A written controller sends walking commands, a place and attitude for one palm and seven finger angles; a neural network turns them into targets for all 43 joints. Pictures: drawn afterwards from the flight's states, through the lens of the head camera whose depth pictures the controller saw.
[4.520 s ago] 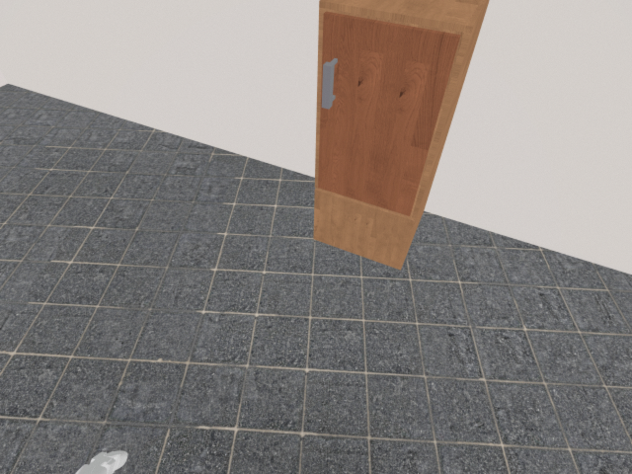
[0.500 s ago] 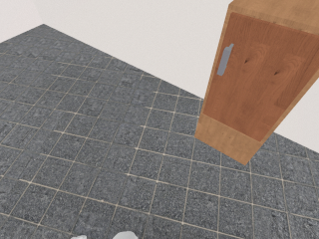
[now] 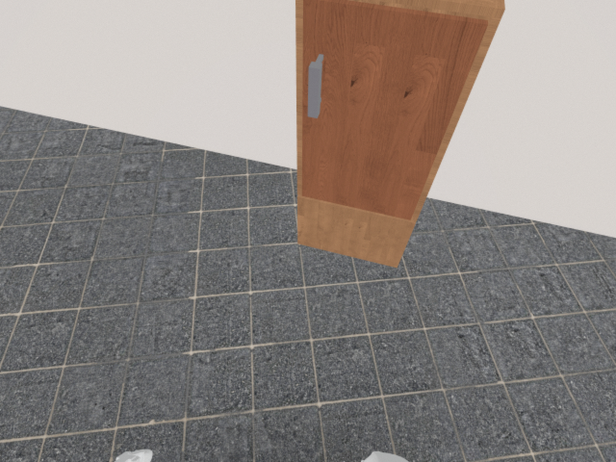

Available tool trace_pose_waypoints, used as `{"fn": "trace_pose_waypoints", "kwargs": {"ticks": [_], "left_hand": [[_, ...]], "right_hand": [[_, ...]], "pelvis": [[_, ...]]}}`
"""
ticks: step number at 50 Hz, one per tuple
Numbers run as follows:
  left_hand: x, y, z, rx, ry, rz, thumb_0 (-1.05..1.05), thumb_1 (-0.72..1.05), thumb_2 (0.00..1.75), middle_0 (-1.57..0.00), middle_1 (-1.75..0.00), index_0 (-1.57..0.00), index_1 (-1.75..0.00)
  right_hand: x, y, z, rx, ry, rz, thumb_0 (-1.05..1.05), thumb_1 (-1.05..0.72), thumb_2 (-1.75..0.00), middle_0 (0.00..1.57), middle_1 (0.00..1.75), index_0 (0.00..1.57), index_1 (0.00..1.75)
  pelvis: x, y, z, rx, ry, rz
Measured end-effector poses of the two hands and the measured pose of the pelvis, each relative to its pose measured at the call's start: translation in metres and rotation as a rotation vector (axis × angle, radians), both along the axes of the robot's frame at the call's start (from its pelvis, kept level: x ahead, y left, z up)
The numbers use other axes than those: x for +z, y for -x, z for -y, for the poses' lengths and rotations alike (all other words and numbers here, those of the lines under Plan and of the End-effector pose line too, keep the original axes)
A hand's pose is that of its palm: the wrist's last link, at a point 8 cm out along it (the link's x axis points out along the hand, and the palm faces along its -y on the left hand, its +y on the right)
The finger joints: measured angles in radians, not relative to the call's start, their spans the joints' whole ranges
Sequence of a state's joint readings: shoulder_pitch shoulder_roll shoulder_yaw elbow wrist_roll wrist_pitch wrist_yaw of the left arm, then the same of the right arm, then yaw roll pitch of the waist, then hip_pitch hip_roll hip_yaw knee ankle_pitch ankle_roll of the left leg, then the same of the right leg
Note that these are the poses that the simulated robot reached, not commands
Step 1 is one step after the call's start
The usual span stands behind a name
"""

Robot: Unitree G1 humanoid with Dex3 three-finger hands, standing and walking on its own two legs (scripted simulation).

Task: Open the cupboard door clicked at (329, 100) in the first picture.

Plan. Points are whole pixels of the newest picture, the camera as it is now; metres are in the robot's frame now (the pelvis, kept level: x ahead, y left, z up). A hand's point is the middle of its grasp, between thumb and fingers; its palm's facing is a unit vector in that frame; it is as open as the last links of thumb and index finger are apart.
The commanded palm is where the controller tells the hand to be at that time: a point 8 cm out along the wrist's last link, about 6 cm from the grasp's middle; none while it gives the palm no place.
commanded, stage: turn to face it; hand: left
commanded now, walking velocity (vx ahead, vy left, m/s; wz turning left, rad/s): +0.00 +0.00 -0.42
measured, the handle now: (317, 86) +0.87 +0.03 -0.02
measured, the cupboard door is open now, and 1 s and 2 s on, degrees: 0 0 0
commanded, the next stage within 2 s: take the last steps up to it in 0.38 s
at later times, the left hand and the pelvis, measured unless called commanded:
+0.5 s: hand out of the picture +0.10 +0.16 -0.17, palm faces -0.12 -0.97 -0.22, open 7.4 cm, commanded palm none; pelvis +0.01 -0.02 +0.00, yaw -10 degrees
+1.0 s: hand (227, 426) +0.18 +0.14 -0.16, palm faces -0.29 -0.94 -0.17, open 7.4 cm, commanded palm none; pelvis +0.08 -0.02 +0.01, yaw -16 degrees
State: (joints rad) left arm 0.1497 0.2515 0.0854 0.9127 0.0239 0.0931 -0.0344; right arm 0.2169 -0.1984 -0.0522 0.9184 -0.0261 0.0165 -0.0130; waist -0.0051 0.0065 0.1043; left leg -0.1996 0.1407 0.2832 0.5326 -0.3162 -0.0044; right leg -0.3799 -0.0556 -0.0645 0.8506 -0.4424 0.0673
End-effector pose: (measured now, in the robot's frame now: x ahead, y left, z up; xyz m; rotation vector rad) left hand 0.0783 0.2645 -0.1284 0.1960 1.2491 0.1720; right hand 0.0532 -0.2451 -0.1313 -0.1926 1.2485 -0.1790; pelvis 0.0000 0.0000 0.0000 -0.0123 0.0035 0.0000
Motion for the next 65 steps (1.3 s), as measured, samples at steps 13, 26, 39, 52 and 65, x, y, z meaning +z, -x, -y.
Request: {"fn": "trace_pose_waypoints", "kwargs": {"ticks": [13,26,39,52,65], "left_hand": [[0.018,-0.047,0.068,-0.154,-0.041,0.09,0.0,0.91,0.9,-0.2,-0.3,-0.2,-0.3],[-0.01,-0.021,0.052,-0.146,0.026,-0.003,0.01,0.91,0.9,-0.2,-0.3,-0.2,-0.3],[-0.01,-0.035,0.021,-0.195,0.061,-0.086,0.01,0.91,0.9,-0.2,-0.3,-0.2,-0.3],[-0.007,-0.139,0.101,-0.33,0.065,-0.028,0.01,0.91,0.9,-0.19,-0.3,-0.19,-0.3],[0.006,-0.18,0.129,-0.204,0.011,0.057,-0.03,0.96,0.9,-0.2,-0.3,-0.2,-0.3]], "right_hand": [[-0.017,0.042,0.056,-0.158,-0.022,-0.072,0.01,-0.91,-0.9,0.2,0.3,0.2,0.3],[0.001,0.007,0.027,-0.17,0.011,0.044,0.01,-0.91,-0.9,0.2,0.3,0.2,0.3],[0.016,0.061,-0.031,-0.263,-0.008,-0.052,0.01,-0.9,-0.9,0.21,0.3,0.21,0.3],[-0.001,0.129,-0.05,-0.444,-0.152,-0.343,0.01,-0.9,-0.9,0.21,0.3,0.2,0.3],[-0.014,-0.04,0.049,-0.31,-0.112,-0.131,0.01,-0.91,-0.9,0.2,0.3,0.2,0.3]], "pelvis": [[0.001,-0.006,0.038,-0.108,-0.037,-0.004],[-0.002,-0.013,0.016,-0.178,0.001,0.004],[0.012,-0.042,-0.009,-0.24,0.021,0.003],[0.003,-0.093,0.035,-0.274,-0.017,0.0],[0.007,-0.163,0.081,-0.22,-0.009,0.016]]}}
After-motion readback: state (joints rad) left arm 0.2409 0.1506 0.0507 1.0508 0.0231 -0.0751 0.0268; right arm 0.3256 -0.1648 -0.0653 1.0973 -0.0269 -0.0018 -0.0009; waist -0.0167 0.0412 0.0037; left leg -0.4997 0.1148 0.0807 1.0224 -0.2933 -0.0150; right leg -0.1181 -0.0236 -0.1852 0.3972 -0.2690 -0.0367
